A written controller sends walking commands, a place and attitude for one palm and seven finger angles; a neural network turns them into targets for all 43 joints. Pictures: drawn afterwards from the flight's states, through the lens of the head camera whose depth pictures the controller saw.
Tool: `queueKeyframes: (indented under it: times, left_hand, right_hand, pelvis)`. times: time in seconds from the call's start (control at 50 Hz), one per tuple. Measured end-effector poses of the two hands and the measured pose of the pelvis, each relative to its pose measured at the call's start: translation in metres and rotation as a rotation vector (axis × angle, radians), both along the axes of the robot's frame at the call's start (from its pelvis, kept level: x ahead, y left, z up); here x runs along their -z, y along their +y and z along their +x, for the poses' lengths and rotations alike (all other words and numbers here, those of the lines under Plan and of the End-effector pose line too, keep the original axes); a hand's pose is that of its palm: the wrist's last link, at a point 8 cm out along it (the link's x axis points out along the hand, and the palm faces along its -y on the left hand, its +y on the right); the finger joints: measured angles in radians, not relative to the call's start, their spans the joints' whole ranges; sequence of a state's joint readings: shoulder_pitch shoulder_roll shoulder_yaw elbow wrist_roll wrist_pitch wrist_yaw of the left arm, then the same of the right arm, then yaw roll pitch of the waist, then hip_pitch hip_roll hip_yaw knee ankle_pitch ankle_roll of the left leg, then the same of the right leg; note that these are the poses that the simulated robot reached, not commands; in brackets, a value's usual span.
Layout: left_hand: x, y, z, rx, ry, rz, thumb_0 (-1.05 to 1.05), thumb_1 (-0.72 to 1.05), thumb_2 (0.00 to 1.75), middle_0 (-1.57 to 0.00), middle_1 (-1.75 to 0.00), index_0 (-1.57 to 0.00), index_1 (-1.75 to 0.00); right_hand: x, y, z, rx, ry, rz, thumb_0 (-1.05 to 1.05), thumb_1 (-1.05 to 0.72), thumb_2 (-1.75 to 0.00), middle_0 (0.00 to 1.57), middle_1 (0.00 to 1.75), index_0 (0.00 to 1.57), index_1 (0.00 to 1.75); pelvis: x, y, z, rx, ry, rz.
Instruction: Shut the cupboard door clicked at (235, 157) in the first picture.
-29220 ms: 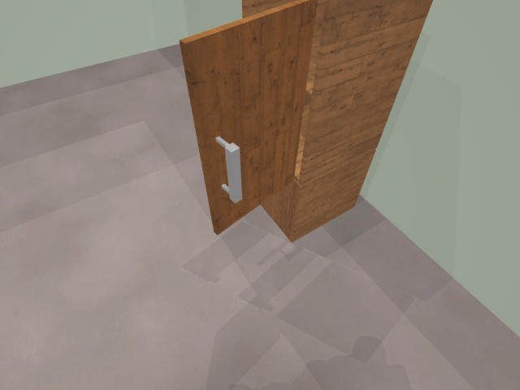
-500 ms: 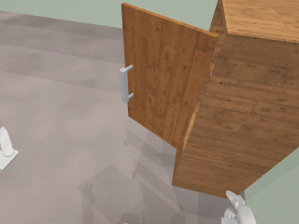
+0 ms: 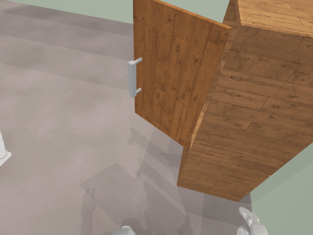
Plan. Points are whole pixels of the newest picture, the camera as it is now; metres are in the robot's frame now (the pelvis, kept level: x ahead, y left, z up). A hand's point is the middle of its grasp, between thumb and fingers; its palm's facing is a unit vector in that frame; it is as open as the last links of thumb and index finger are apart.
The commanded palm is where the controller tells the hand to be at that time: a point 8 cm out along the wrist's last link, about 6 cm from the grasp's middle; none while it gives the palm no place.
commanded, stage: step back with the hand held close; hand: left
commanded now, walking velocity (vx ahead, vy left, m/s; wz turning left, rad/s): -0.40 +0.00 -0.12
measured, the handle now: (136, 78) +0.74 +0.10 -0.05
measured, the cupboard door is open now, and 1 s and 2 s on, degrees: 64 64 64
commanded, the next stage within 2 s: stop stepping back and stand still in 0.62 s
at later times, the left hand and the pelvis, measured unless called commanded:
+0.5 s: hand out of the picture +0.14 +0.30 +0.19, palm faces +0.41 -0.81 -0.42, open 7.4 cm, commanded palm +0.08 +0.32 +0.20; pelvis -0.07 +0.03 +0.01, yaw -2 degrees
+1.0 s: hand out of the picture -0.02 +0.40 +0.21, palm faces +0.50 -0.84 -0.21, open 7.4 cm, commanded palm -0.05 +0.42 +0.20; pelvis -0.22 +0.13 +0.00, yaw -5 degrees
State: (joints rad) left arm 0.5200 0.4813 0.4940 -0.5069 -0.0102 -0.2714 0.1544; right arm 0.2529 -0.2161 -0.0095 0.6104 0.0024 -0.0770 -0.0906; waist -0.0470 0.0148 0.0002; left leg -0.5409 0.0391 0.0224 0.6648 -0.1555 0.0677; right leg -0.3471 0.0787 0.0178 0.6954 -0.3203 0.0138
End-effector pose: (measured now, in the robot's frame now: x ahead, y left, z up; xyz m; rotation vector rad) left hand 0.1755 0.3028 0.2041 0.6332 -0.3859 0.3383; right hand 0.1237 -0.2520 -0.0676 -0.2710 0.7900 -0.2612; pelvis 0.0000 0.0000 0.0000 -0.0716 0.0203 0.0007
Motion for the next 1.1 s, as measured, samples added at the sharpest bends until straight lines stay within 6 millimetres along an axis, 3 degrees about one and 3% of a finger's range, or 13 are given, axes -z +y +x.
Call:
queueKeyframes:
  times: [0.12, 0.2, 0.26, 0.4, 0.52, 0.62, 0.74, 0.8, 0.86, 0.94, 0.98, 1.04, 1.1]
  left_hand:
    - [0.004, -0.006, -0.032, -0.035, 0.0, -0.07, 0.02, 0.89, 0.89, -0.21, -0.3, -0.21, -0.3]
    - [0.002, -0.013, -0.042, -0.005, -0.02, -0.11, 0.02, 0.89, 0.89, -0.21, -0.3, -0.21, -0.3]
    - [-0.003, -0.007, -0.044, 0.02, -0.044, -0.101, 0.02, 0.88, 0.89, -0.21, -0.3, -0.21, -0.3]
    - [-0.001, 0.03, -0.05, 0.012, -0.031, -0.085, 0.01, 0.88, 0.89, -0.21, -0.3, -0.21, -0.3]
    - [0.001, 0.034, -0.087, 0.024, -0.022, -0.1, 0.02, 0.89, 0.89, -0.21, -0.3, -0.21, -0.3]
    - [0.004, 0.035, -0.106, 0.077, -0.071, -0.147, 0.02, 0.89, 0.89, -0.21, -0.3, -0.21, -0.3]
    - [0.002, 0.064, -0.113, 0.123, -0.091, -0.134, 0.02, 0.88, 0.89, -0.21, -0.3, -0.21, -0.3]
    - [-0.007, 0.076, -0.143, 0.142, -0.079, -0.078, 0.02, 0.89, 0.89, -0.21, -0.3, -0.21, -0.3]
    - [-0.011, 0.083, -0.192, 0.141, -0.078, 0.001, 0.02, 0.89, 0.89, -0.21, -0.3, -0.21, -0.3]
    - [-0.013, 0.108, -0.238, 0.094, -0.162, -0.087, 0.01, 0.88, 0.89, -0.21, -0.3, -0.21, -0.3]
    - [-0.009, 0.13, -0.244, 0.027, -0.212, -0.18, 0.01, 0.88, 0.89, -0.22, -0.3, -0.21, -0.3]
    - [0.003, 0.159, -0.237, -0.033, -0.242, -0.3, 0.01, 0.88, 0.89, -0.21, -0.3, -0.21, -0.3]
    - [0.007, 0.168, -0.227, 0.0, -0.162, -0.312, 0.01, 0.89, 0.9, -0.2, -0.3, -0.2, -0.3]
  right_hand:
    - [-0.001, 0.008, 0.01, -0.068, -0.026, 0.024, 0.01, -0.91, -0.9, 0.2, 0.3, 0.21, 0.3]
    - [-0.011, 0.015, 0.013, -0.08, -0.057, 0.024, 0.01, -0.91, -0.9, 0.2, 0.3, 0.21, 0.3]
    - [-0.019, 0.02, 0.012, -0.062, -0.088, 0.013, 0.01, -0.91, -0.9, 0.2, 0.3, 0.21, 0.3]
    - [-0.033, 0.037, -0.007, -0.04, -0.128, -0.006, 0.01, -0.91, -0.9, 0.2, 0.3, 0.21, 0.3]
    - [-0.029, 0.051, -0.034, -0.086, -0.12, 0.01, 0.01, -0.9, -0.9, 0.2, 0.3, 0.21, 0.3]
    - [-0.02, 0.063, -0.072, -0.06, -0.066, -0.007, 0.01, -0.91, -0.9, 0.2, 0.3, 0.21, 0.3]
    - [-0.014, 0.082, -0.122, 0.002, -0.05, -0.013, 0.01, -0.91, -0.9, 0.2, 0.3, 0.21, 0.3]
    - [-0.016, 0.097, -0.147, -0.007, -0.08, 0.02, 0.01, -0.91, -0.9, 0.2, 0.3, 0.2, 0.3]
    - [-0.01, 0.11, -0.169, -0.042, -0.113, 0.039, 0.01, -0.91, -0.9, 0.2, 0.3, 0.2, 0.3]
    - [-0.006, 0.129, -0.212, -0.04, 0.003, 0.008, 0.01, -0.91, -0.9, 0.2, 0.3, 0.21, 0.3]
    - [-0.01, 0.141, -0.231, -0.031, 0.032, -0.013, 0.01, -0.91, -0.9, 0.2, 0.3, 0.21, 0.3]
    - [-0.009, 0.155, -0.25, -0.024, 0.012, -0.05, 0.01, -0.9, -0.9, 0.2, 0.3, 0.21, 0.3]
    - [-0.017, 0.174, -0.27, 0.011, -0.032, -0.015, 0.01, -0.91, -0.9, 0.2, 0.3, 0.21, 0.3]
  pelvis:
    - [-0.002, -0.006, -0.019, 0.016, 0.004, 0.014]
    - [-0.007, -0.003, -0.025, 0.015, -0.006, 0.026]
    - [-0.008, 0.005, -0.029, 0.015, -0.018, 0.017]
    - [-0.01, 0.024, -0.051, 0.01, -0.017, -0.033]
    - [-0.006, 0.03, -0.079, 0.046, 0.018, -0.01]
    - [-0.004, 0.049, -0.098, 0.074, -0.031, -0.008]
    - [0.0, 0.073, -0.139, 0.048, -0.042, -0.064]
    - [0.001, 0.081, -0.165, 0.044, -0.04, -0.067]
    - [0.012, 0.092, -0.19, 0.066, -0.037, -0.007]
    - [0.005, 0.113, -0.209, 0.091, -0.079, 0.005]
    - [-0.002, 0.126, -0.214, 0.097, -0.075, 0.011]
    - [0.002, 0.15, -0.231, 0.077, -0.059, -0.009]
    - [-0.003, 0.166, -0.256, 0.093, -0.086, -0.002]
